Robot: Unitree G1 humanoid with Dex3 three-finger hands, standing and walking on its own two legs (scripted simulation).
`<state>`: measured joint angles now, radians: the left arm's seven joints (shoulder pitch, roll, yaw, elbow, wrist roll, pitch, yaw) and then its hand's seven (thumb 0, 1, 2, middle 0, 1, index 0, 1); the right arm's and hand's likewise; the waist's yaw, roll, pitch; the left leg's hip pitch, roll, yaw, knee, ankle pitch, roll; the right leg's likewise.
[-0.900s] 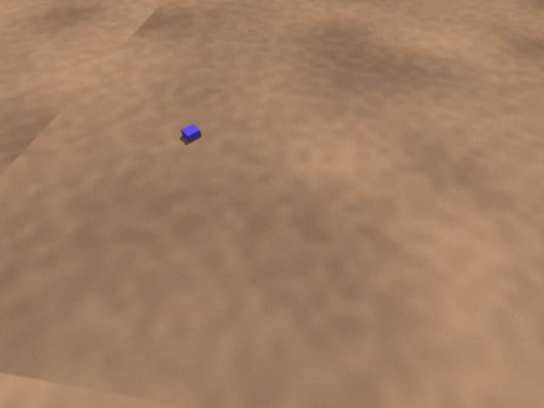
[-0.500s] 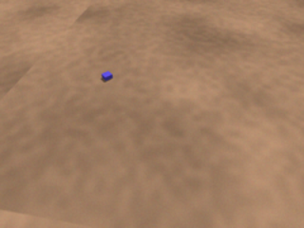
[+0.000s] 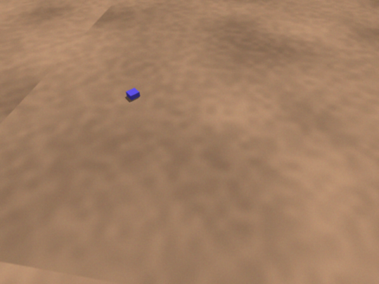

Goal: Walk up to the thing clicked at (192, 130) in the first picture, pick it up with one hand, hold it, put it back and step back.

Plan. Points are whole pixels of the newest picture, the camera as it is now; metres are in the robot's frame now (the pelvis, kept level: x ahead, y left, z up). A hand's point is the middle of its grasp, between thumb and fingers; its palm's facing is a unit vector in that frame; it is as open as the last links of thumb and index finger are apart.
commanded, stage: stand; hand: left
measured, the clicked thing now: (133, 93) +1.61 +0.48 -0.76
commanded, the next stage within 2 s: walk up in 0.22 s
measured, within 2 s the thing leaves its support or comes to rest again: neither
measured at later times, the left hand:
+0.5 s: hand out of the picture +0.07 +0.35 -0.17, palm faces +0.24 -0.91 -0.34, open 7.4 cm
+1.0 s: hand (64, 211) +0.32 +0.36 -0.15, palm faces +0.37 -0.86 -0.36, open 7.4 cm
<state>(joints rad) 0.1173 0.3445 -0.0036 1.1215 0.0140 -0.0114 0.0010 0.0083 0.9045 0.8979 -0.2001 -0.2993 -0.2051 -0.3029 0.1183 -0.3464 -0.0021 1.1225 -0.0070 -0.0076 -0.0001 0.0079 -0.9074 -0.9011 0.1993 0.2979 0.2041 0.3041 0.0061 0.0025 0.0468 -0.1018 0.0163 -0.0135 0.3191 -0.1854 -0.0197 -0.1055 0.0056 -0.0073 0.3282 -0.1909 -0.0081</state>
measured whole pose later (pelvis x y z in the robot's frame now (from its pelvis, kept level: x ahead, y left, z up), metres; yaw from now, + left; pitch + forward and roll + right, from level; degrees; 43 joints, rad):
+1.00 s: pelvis +0.32 +0.05 -0.04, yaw +24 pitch -1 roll +1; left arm 0.13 0.44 0.12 0.88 0.04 -0.01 -0.13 0.01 0.91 0.90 -0.20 -0.30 -0.20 -0.30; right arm 0.43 -0.42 -0.06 0.89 -0.02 -0.10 0.00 0.01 -0.90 -0.90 0.21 0.30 0.21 0.31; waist 0.01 -0.02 0.03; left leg -0.08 0.10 -0.08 0.65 -0.50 -0.04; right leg -0.47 -0.08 -0.03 0.66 -0.17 0.01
